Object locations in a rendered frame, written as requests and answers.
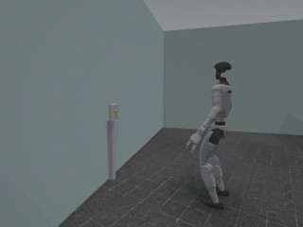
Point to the humanoid robot head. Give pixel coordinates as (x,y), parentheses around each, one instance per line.
(221,67)

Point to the panel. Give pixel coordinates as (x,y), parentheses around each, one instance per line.
(111,140)

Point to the left robot upper arm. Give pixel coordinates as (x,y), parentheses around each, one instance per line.
(217,91)

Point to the left robot forearm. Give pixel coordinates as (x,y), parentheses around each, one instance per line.
(210,119)

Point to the left robot hand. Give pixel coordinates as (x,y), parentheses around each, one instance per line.
(196,138)

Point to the robot right foot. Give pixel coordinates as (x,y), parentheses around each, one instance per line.
(223,192)

